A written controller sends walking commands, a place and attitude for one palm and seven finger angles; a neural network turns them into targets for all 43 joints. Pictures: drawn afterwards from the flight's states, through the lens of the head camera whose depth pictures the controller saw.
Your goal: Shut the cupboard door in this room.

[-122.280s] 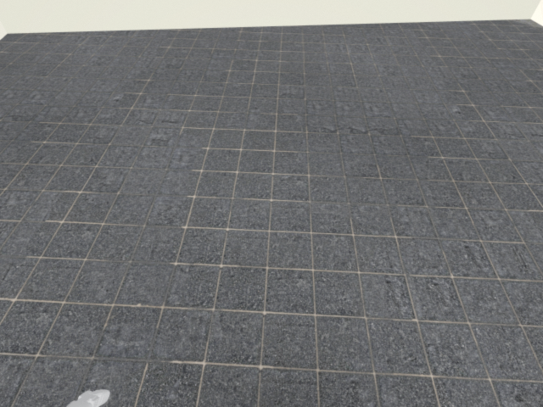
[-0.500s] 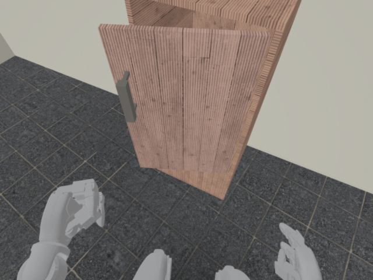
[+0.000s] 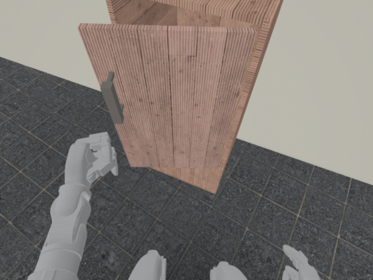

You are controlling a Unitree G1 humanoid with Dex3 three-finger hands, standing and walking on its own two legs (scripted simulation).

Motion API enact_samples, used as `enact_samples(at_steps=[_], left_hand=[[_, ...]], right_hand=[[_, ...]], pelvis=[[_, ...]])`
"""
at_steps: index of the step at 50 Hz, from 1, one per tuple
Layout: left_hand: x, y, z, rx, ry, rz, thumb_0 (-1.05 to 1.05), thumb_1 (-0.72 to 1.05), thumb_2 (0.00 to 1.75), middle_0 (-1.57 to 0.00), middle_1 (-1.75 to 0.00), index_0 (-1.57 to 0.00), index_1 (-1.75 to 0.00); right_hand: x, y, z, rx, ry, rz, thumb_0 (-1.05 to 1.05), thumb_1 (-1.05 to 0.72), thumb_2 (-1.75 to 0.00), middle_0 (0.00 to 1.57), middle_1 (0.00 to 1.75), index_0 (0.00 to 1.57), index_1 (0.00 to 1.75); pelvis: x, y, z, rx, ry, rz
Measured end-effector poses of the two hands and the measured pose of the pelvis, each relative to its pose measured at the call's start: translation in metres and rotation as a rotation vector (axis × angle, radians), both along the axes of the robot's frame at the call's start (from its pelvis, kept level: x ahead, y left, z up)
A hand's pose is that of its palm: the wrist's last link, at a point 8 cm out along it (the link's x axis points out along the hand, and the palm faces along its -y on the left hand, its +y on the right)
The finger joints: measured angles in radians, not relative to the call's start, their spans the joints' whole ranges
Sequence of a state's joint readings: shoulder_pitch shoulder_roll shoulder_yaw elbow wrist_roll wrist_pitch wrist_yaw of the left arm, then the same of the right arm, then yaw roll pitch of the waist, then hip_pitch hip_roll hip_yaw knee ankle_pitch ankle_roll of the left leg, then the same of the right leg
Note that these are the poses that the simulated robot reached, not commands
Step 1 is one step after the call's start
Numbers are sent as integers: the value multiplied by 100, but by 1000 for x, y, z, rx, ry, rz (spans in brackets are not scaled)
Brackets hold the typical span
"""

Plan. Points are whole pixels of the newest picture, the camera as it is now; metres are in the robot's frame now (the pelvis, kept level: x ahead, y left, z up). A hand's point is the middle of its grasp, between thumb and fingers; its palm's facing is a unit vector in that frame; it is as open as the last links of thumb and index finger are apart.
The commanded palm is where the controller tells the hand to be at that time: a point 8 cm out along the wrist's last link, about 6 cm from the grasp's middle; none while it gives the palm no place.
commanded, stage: bring the fist close to the handle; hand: left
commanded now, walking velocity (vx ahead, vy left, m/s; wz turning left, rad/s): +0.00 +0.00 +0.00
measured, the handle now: (115, 98) +0.53 +0.20 +0.05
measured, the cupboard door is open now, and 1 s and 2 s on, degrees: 23 23 3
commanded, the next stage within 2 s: push the door shut along its arc in 0.78 s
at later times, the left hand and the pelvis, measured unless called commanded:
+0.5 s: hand (128, 124) +0.44 +0.15 +0.06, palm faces +0.03 -1.00 -0.02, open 3.1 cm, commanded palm +0.41 +0.21 +0.06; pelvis +0.00 +0.00 +0.00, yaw -1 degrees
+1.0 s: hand (126, 126) +0.44 +0.15 +0.06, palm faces +0.01 -1.00 -0.02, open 3.1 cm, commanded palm +0.42 +0.21 +0.06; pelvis +0.00 +0.00 +0.00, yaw -1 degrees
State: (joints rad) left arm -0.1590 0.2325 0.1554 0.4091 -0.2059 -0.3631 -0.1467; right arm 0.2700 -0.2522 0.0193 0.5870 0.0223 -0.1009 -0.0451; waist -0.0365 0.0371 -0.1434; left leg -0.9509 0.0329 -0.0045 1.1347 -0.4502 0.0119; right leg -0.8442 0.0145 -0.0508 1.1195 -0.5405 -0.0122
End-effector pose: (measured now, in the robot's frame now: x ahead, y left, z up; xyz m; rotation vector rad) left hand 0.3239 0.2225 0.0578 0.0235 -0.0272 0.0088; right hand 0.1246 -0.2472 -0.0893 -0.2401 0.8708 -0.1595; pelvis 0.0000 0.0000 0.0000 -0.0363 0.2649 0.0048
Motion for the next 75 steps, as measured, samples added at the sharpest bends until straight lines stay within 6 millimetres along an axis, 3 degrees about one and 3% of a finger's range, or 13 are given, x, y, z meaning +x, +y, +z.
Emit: enact_samples(at_steps=[13,23,30,35,48,55,75], left_hand=[[53,-6,1,0,-1,19,2,90,90,-130,-150,-130,-150],[91,-16,4,-8,5,21,2,90,90,-130,-150,-130,-150],[92,-17,0,-3,13,30,2,90,90,-130,-150,-130,-150],[85,-11,-1,-4,5,45,2,90,90,-130,-150,-130,-150],[87,-13,1,-5,0,17,2,90,90,-130,-150,-130,-150],[107,-13,2,0,10,-16,2,90,90,-131,-150,-130,-150],[166,-5,4,-4,36,-121,2,90,90,-132,-150,-132,-150]], right_hand=[[-25,-5,-10,0,102,-40,1,-91,-90,20,30,20,30],[-59,-9,-20,7,206,-87,1,-91,-90,20,30,20,30],[-81,-11,-22,23,272,-124,1,-91,-90,20,30,20,30],[-85,-12,-22,22,292,-132,1,-91,-90,20,30,20,30],[-60,-15,-17,0,229,-101,1,-91,-90,20,30,20,30],[-57,-15,-20,-11,222,-97,1,-91,-90,20,30,20,30],[-131,-15,-33,-43,417,-183,1,-91,-90,20,30,20,30]], pelvis=[[-2,0,-1,1,25,-6],[-3,0,-4,3,53,-15],[-2,-1,-3,11,58,-28],[-1,-2,-1,12,53,-29],[-3,-2,-2,3,50,-14],[-5,-1,-7,-1,66,-12],[-10,4,-25,-29,148,-14]])
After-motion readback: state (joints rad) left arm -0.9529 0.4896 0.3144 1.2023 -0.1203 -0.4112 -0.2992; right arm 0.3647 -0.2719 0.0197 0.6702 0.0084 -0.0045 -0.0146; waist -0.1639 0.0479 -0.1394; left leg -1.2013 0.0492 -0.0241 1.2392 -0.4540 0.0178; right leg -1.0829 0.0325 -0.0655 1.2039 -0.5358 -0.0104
